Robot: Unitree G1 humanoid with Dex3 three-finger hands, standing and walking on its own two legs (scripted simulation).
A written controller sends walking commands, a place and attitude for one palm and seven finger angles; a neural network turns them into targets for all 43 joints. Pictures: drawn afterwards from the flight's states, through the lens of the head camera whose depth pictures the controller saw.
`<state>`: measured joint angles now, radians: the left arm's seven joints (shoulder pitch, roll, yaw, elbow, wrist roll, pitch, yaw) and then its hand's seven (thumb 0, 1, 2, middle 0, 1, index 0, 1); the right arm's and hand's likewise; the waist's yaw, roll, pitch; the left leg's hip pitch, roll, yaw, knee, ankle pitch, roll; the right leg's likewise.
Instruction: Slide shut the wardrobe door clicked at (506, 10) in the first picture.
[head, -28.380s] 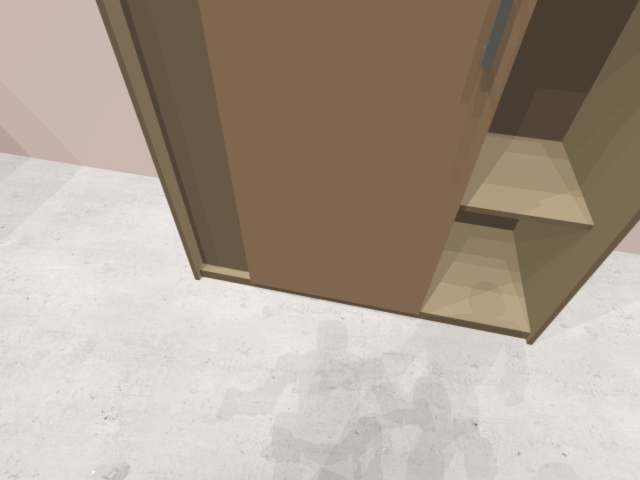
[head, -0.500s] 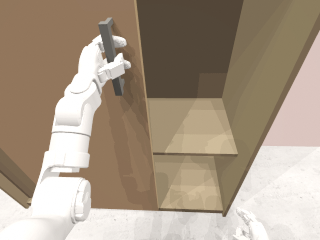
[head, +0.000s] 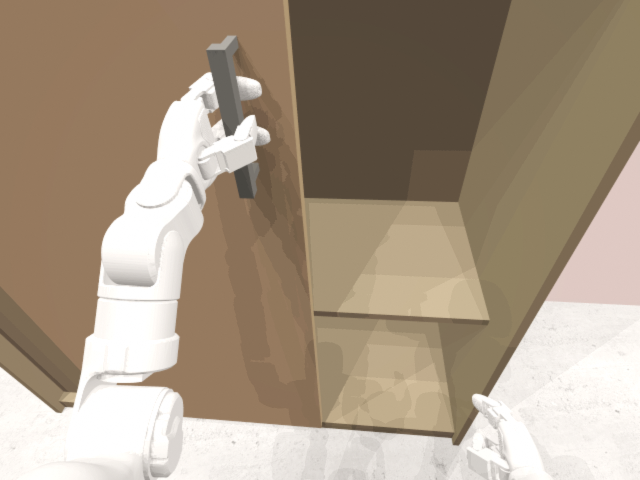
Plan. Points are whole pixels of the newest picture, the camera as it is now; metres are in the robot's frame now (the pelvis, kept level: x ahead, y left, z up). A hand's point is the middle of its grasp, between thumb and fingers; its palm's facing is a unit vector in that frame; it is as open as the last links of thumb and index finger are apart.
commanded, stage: tug the door sideways, standing still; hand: left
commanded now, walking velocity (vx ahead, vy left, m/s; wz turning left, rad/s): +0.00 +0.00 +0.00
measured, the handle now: (239, 122) +0.43 +0.13 +0.27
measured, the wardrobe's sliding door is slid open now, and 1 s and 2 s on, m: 0.39 0.34 0.21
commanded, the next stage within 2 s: step sideways, sliding the door along in 0.62 s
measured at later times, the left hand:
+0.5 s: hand (262, 146) +0.38 +0.09 +0.27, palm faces +0.05 -1.00 -0.06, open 5.8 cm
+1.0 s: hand (296, 152) +0.39 +0.05 +0.26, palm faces +0.01 -0.99 -0.14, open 6.3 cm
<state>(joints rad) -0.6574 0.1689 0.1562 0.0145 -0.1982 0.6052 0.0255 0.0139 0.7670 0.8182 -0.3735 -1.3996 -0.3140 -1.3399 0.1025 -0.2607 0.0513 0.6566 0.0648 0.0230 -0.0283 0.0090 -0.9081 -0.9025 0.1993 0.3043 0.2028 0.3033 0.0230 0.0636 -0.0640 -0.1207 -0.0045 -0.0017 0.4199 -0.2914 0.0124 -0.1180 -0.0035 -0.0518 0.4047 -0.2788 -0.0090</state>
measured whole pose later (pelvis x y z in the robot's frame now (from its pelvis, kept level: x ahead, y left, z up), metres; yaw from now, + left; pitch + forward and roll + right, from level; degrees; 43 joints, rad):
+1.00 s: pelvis -0.03 -0.02 -0.01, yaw +0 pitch -1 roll +1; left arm -0.79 0.20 0.02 0.29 -0.09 0.01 0.10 -0.07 0.71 0.84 -0.46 -1.40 -0.23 -1.34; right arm 0.18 -0.18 0.01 0.66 0.02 -0.01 -0.02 0.01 -0.91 -0.90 0.20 0.30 0.20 0.30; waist 0.01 0.05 0.08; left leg -0.24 0.00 -0.01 0.58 -0.32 -0.01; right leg -0.26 0.03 -0.03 0.60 -0.32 -0.04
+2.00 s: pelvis +0.05 -0.29 -0.02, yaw +7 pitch -5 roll -1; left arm -0.65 0.23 0.10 -0.06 -0.07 -0.02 0.11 -0.06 0.77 0.85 -0.55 -1.47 -0.15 -1.19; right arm 0.06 -0.22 -0.09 0.55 0.06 -0.02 0.08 0.01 -0.91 -0.90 0.20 0.30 0.20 0.30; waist 0.15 0.06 0.25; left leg -0.17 0.28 0.03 0.59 -0.30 -0.16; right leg -0.33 0.00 -0.03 0.78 -0.37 0.00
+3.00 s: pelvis +0.04 -0.57 -0.02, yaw +2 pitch -6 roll -2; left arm -0.56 0.43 0.38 0.06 -0.07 -0.09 0.12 -0.10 0.70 0.83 -0.59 -1.48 -0.16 -1.16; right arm 0.07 -0.20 -0.04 0.62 0.07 -0.01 0.07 0.01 -0.91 -0.90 0.20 0.30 0.20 0.30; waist 0.07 0.07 0.26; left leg -0.26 0.32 -0.01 0.82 -0.34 -0.03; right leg -0.22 0.03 -0.09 0.66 -0.34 -0.04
